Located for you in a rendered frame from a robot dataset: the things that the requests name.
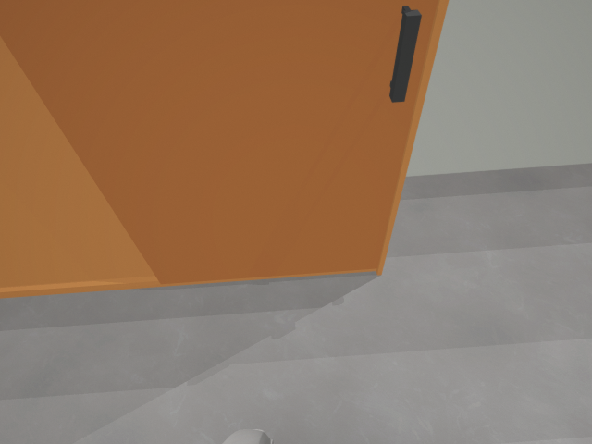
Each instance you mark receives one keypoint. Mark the handle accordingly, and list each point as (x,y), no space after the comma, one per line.
(410,24)

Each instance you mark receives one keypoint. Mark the wardrobe door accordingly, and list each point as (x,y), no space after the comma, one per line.
(55,224)
(232,138)

